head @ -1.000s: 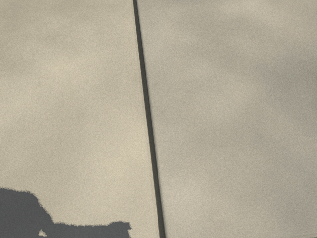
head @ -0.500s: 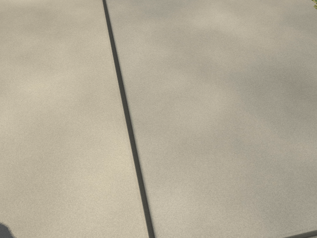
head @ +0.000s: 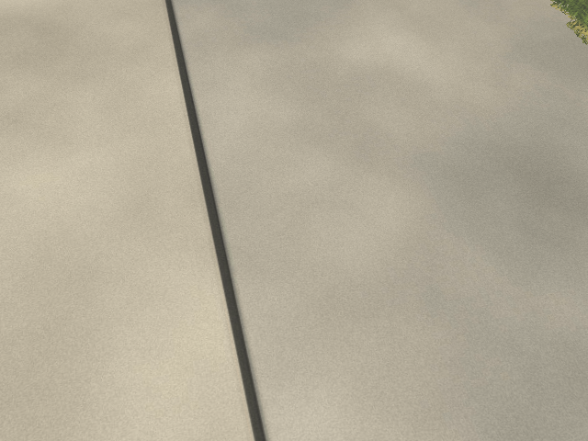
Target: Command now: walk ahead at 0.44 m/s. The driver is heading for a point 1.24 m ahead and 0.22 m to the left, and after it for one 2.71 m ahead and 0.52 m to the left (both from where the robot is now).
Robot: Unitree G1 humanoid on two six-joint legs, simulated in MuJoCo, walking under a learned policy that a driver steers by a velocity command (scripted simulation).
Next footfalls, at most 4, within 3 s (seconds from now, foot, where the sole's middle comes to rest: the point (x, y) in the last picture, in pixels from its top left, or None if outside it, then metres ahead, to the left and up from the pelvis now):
0.20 right None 0.28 -0.12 -0.78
0.76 left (247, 427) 0.53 0.08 -0.78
1.30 right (252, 295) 0.89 0.08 -0.78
1.82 left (177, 220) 1.15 0.30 -0.78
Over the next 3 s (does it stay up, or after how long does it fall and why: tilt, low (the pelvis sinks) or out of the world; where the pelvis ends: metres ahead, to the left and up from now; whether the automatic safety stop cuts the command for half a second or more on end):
stays up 1.16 0.19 0.00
